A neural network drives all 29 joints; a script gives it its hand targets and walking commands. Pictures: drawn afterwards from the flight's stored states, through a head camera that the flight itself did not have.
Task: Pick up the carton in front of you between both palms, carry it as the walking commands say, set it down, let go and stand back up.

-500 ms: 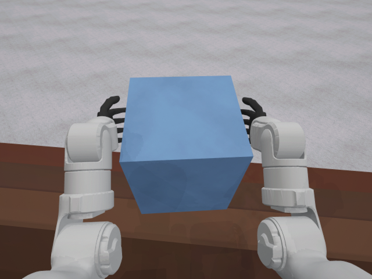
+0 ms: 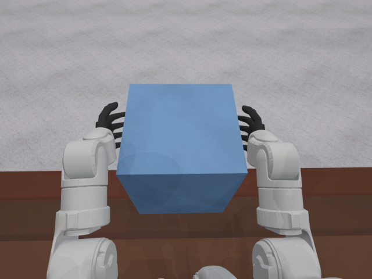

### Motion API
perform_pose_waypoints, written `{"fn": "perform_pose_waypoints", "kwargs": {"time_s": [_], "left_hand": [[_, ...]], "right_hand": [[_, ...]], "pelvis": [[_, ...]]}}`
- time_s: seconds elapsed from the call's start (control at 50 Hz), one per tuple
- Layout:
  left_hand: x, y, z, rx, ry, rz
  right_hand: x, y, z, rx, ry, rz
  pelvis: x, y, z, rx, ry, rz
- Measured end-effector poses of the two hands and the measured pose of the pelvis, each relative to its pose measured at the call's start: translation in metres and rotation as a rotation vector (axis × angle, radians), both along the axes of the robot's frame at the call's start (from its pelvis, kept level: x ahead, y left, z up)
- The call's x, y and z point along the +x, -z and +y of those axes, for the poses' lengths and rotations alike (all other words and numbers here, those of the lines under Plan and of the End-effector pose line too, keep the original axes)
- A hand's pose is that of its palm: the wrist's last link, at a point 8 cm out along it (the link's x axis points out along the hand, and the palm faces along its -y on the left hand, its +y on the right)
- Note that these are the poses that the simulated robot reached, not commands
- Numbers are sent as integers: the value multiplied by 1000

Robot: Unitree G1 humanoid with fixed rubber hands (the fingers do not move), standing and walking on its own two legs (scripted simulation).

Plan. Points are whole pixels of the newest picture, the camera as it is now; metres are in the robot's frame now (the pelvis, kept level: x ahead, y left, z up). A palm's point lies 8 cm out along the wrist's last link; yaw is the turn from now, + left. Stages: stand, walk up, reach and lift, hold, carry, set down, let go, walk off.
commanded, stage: carry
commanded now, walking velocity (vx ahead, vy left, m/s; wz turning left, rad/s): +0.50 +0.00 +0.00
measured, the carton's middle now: (181, 155) +0.37 -0.01 +0.05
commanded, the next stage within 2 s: none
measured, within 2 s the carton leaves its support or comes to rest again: neither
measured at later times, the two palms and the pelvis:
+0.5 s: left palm (132, 98) +0.68 +0.13 -0.05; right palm (216, 87) +0.71 -0.16 -0.05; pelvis +0.35 -0.06 -0.13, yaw +1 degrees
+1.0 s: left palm (151, 65) +1.08 +0.09 -0.18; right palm (210, 64) +1.06 -0.21 -0.17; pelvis +0.72 -0.03 -0.26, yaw +1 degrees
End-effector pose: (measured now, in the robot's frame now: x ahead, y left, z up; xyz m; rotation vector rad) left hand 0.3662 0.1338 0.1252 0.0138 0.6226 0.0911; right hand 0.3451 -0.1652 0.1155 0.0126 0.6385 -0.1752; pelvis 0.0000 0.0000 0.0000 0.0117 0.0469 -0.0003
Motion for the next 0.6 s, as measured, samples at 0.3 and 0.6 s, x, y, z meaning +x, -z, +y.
{"fn": "perform_pose_waypoints", "kwargs": {"time_s": [0.3,0.6], "left_hand": [[209,86,-34,-16,-22,36],[392,193,8,17,-144,151]], "right_hand": [[223,69,-34,-27,-24,38],[439,192,8,32,-134,152]], "pelvis": [[217,76,-33,12,-11,-3],[421,148,-47,-21,1,25]]}}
